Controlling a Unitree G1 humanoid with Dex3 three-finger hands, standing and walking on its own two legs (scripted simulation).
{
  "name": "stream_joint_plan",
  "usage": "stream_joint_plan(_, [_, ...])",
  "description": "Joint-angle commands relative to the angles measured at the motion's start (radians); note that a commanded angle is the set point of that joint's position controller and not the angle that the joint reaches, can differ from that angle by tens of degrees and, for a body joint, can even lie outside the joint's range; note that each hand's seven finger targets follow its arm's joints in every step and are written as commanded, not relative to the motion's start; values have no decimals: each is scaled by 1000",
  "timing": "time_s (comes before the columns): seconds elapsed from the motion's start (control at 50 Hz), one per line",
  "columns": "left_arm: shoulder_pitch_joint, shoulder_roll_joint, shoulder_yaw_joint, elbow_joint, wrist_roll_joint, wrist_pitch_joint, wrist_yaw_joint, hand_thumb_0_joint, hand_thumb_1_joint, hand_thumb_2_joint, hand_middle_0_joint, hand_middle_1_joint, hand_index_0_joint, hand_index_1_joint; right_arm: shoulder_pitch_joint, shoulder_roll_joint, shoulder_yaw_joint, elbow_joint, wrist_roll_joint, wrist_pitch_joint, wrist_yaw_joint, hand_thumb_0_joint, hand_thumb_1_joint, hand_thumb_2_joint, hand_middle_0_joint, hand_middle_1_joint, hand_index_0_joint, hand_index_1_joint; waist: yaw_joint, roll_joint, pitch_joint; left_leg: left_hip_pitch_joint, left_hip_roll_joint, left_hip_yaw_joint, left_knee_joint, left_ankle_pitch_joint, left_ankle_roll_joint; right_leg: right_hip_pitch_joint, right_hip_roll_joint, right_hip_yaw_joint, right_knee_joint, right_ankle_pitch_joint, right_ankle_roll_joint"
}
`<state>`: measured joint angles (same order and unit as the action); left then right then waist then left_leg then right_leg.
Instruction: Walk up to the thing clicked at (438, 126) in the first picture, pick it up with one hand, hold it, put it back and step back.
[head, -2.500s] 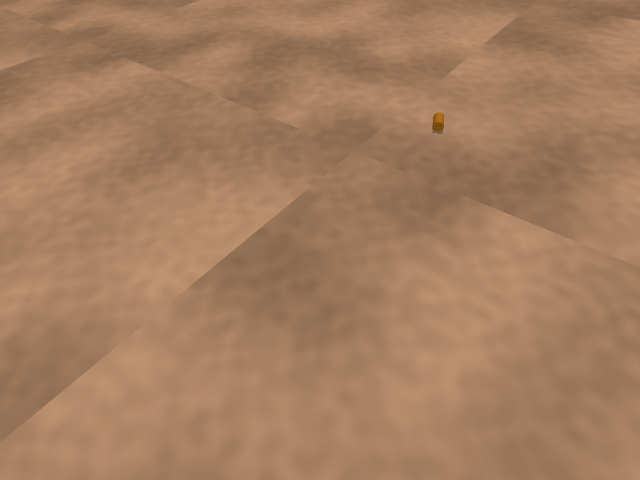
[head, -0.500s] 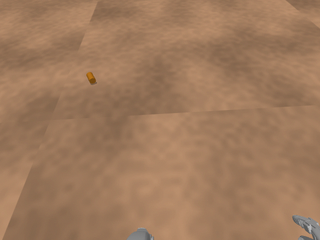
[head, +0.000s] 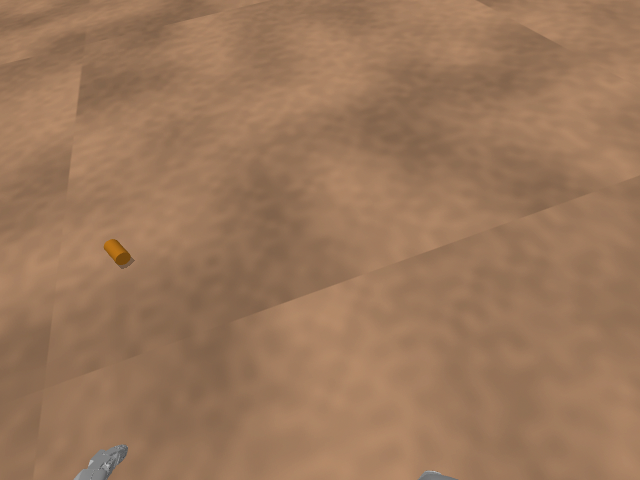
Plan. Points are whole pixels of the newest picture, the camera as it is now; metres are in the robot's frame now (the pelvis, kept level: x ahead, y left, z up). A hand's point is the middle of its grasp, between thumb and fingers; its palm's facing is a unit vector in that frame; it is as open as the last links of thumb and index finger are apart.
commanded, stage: walk up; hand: left
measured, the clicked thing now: (117, 251) +1.07 +0.94 -0.71
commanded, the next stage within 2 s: none
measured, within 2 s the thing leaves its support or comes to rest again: neither
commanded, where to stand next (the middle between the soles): +0.61 +0.98 m, yaw -42 degrees
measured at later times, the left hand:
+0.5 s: hand (24, 361) +0.35 +0.55 -0.12, palm faces -0.25 -0.80 -0.55, open 7.4 cm
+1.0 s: hand out of the picture +0.50 +0.72 -0.10, palm faces -0.30 -0.70 -0.65, open 7.4 cm
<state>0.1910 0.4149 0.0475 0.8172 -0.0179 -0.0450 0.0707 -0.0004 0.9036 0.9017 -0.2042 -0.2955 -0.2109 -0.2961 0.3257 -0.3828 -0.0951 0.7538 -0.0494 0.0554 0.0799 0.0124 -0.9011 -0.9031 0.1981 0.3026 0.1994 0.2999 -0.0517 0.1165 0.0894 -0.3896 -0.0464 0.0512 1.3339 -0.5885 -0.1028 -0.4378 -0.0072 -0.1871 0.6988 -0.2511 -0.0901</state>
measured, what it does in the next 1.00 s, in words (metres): steps to the left, turning right: left foot, then right foot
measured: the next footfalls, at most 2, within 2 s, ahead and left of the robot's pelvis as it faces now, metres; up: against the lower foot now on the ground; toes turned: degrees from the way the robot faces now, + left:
left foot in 0.26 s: +0.28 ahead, +0.36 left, +0.00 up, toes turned -5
right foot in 0.64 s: +0.36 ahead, +0.18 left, +0.00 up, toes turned -24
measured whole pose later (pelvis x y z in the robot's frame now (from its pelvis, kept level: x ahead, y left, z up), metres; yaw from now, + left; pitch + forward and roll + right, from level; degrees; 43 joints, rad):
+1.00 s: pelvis +0.32 +0.44 -0.01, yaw -23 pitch -1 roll -1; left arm 0.34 0.46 0.09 0.83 0.06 -0.07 0.09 0.00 0.90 0.90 -0.21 -0.30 -0.22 -0.30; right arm 0.22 -0.52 -0.13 0.71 -0.07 0.11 0.12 0.01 -0.90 -0.90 0.20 0.30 0.20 0.30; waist 0.01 0.14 0.06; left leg -0.54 0.13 -0.08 1.05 -0.46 0.01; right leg -0.52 -0.12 0.07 0.80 -0.30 0.01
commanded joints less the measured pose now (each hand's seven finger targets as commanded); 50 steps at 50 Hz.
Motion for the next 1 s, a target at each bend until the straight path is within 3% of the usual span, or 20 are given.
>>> stream_joint_plan(0.0, [59,348,94,-43,-4,-33,78,0,900,900,-200,-300,-200,-300,-124,-308,-85,-170,14,-42,-9,0,-900,-900,200,300,200,300,33,-23,-100,-375,194,-276,153,157,20,254,-406,646,-452,-276,-230])
stream_joint_plan(0.04, [10,328,93,-34,18,-60,61,0,900,900,-200,-300,-200,-300,-65,-263,-75,-134,7,-19,15,0,-900,-900,200,300,200,300,-32,-68,-32,-246,211,-232,-11,279,64,49,-277,417,-428,-198,-123])
stream_joint_plan(0.1, [14,345,103,-22,41,-85,36,0,900,900,-200,-300,-200,-300,-61,-218,-60,-126,2,-1,47,0,-900,-900,200,300,200,300,-34,-177,-25,-131,211,-123,-288,341,72,-46,-176,205,-347,28,-76])
stream_joint_plan(0.2, [74,380,109,1,51,-78,29,0,900,900,-200,-300,-200,-300,-106,-215,-77,-123,0,-15,58,0,-900,-900,200,300,200,300,-17,-270,-103,104,184,-17,-558,482,89,-86,-151,179,-202,98,-45])
stream_joint_plan(0.24, [31,361,103,-5,56,-59,34,0,900,900,-200,-300,-200,-300,37,-243,-104,-77,-15,-17,43,0,-900,-900,200,300,200,300,-126,-198,-175,301,126,22,-640,359,107,-165,-147,175,17,95,-19])
stream_joint_plan(0.26, [71,279,78,-1,63,-50,39,0,900,900,-200,-300,-200,-300,152,-284,-123,-39,-27,-26,33,0,-900,-900,200,300,200,300,-185,-7,-220,414,133,-52,-705,246,134,-257,-85,140,286,-44,13])
stream_joint_plan(0.28, [125,165,47,-15,58,-41,40,0,900,900,-200,-300,-200,-300,162,-380,-136,-44,-37,-40,18,0,-900,-900,200,300,200,300,-158,311,-173,397,356,-367,-910,235,140,-429,88,130,534,-389,43])
stream_joint_plan(0.3, [169,183,49,5,38,-38,65,0,900,900,-200,-300,-200,-300,38,-454,-142,-67,-10,-47,0,0,-900,-900,200,300,200,300,-84,366,-198,427,440,-594,-1019,198,229,-504,48,216,667,-373,16])
stream_joint_plan(0.32, [180,209,42,23,42,-42,74,0,900,900,-200,-300,-200,-300,-44,-457,-145,-93,0,-45,-11,0,-900,-900,200,300,200,300,-51,345,-191,345,473,-641,-1045,119,281,-477,-23,234,714,-317,8])
stream_joint_plan(0.38, [171,285,72,88,-7,-39,49,0,900,900,-200,-300,-200,-300,-119,-311,-97,-104,-13,-48,-25,0,-900,-900,200,300,200,300,-26,199,-113,220,322,-254,-905,371,237,-360,-70,231,547,-140,37])
stream_joint_plan(0.5, [183,223,59,79,-1,-37,33,0,900,900,-200,-300,-200,-300,-130,-238,-64,-132,-29,-45,-25,0,-900,-900,200,300,200,300,-19,118,-107,204,341,-117,-851,822,342,-155,-67,94,216,-92,66])
stream_joint_plan(0.54, [211,212,63,79,-2,-38,34,0,900,900,-200,-300,-200,-300,-161,-230,-59,-149,-28,-35,-24,0,-900,-900,200,300,200,300,0,69,-121,122,331,-75,-822,770,321,17,-54,93,97,-12,45])
stream_joint_plan(0.58, [383,235,87,128,5,-37,45,0,900,900,-200,-300,-200,-300,-244,-230,-52,-187,-20,-21,-16,0,-900,-900,200,300,200,300,113,-43,-173,-54,250,30,-620,689,244,346,-20,70,-91,202,25])
stream_joint_plan(0.6, [480,294,117,145,18,-36,61,0,900,900,-200,-300,-200,-300,-219,-181,-37,-191,-10,-21,-14,0,-900,-900,200,300,200,300,164,-183,-225,-167,208,43,-427,605,192,526,-63,168,-149,202,20])
stream_joint_plan(0.62, [496,347,135,128,29,-35,77,0,900,900,-200,-300,-200,-300,-144,-153,-22,-183,-8,-12,-16,0,-900,-900,200,300,200,300,162,-331,-218,-379,113,12,-271,75,141,642,-219,454,-233,73,-34])
stream_joint_plan(0.64, [379,379,128,60,41,-31,83,0,900,900,-200,-300,-200,-300,-53,-190,-31,-161,-14,12,-19,0,-900,-900,200,300,200,300,88,-262,-222,-409,121,-110,-109,28,89,541,-406,756,-327,-168,-112])
stream_joint_plan(0.68, [189,376,117,-20,21,-32,89,0,900,900,-200,-300,-200,-300,-36,-287,-73,-136,-28,32,-32,0,-900,-900,200,300,200,300,44,-157,-134,-393,147,-194,54,37,55,294,-494,879,-405,-337,-247])
stream_joint_plan(0.78, [126,340,123,-38,42,-49,62,0,900,900,-200,-300,-200,-300,-34,-289,-74,-84,-25,36,4,0,-900,-900,200,300,200,300,0,-176,-41,-233,167,-172,-42,219,101,-4,-262,476,-318,-298,-92])
stream_joint_plan(0.86, [108,379,147,-58,58,-48,49,0,900,900,-200,-300,-200,-300,-45,-263,-79,-87,-27,43,26,0,-900,-900,200,300,200,300,12,-284,-37,-170,160,-95,-170,220,96,-102,-200,391,-278,-341,-87])
stream_joint_plan(0.98, [138,422,159,-59,73,-42,47,0,900,900,-200,-300,-200,-300,-78,-274,-97,-121,-23,29,25,0,-900,-900,200,300,200,300,40,-320,-94,-92,147,-57,-395,68,120,-82,-239,463,-163,-252,-120])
